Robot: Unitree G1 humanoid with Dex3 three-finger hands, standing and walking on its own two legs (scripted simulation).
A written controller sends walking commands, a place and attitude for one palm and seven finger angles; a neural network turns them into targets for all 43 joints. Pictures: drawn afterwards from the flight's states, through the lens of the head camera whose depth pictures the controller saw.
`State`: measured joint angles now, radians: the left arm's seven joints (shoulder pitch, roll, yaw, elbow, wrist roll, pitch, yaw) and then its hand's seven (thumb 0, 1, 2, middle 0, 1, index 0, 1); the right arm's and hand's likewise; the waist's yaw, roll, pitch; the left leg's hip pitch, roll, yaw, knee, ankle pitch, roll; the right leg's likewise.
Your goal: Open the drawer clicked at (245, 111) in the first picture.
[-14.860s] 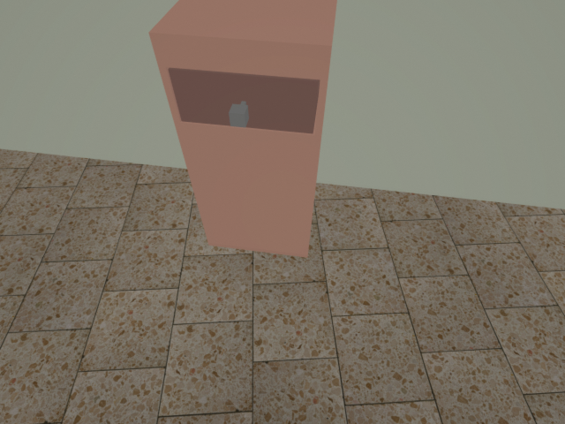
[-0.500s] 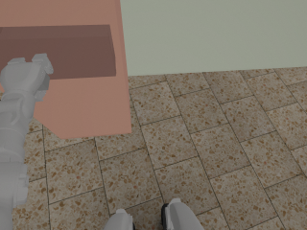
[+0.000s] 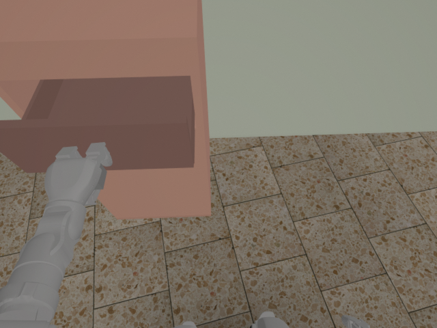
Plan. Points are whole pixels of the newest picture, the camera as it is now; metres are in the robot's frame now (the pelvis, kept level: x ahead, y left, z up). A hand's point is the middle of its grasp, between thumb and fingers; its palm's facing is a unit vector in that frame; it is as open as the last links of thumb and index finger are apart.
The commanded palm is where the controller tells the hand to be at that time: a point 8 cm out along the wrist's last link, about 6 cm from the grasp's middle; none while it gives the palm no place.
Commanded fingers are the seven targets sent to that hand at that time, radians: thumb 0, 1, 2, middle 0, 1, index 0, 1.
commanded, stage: pull the drawer open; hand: left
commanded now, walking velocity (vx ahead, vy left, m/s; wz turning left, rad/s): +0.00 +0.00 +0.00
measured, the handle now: (93, 167) +0.41 +0.27 +0.00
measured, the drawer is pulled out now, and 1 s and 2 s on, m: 0.12 0.30 0.30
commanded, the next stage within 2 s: open the thumb to release the handle in 1.10 s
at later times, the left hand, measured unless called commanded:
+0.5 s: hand (73, 253) +0.25 +0.27 -0.01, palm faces -0.03 -0.03 -1.00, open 7.8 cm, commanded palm +0.21 +0.27 +0.04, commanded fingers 0.00 0.90 0.90 -0.40 -1.35 -0.40 -1.35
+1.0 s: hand (65, 289) +0.19 +0.26 -0.01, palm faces -0.04 -0.03 -1.00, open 7.9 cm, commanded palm +0.15 +0.27 +0.04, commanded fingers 0.00 0.90 0.90 -0.40 -1.35 -0.40 -1.35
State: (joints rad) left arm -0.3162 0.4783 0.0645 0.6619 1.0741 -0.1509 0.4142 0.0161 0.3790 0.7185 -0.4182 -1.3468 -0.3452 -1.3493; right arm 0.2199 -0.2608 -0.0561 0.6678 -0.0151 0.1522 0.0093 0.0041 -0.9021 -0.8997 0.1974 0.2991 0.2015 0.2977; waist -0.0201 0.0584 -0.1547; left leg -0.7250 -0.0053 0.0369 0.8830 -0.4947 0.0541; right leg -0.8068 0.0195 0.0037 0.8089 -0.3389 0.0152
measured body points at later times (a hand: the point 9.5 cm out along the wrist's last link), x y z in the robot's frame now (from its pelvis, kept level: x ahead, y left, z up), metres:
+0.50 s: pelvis +0.01 -0.02 +0.01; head +0.08 -0.02 +0.45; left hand +0.24 +0.27 +0.04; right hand +0.19 -0.25 -0.11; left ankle -0.05 +0.08 -0.69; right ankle +0.02 -0.14 -0.69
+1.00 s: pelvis +0.00 -0.02 +0.00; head +0.06 -0.03 +0.44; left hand +0.19 +0.26 +0.04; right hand +0.20 -0.26 -0.10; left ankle -0.05 +0.08 -0.69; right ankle +0.02 -0.14 -0.69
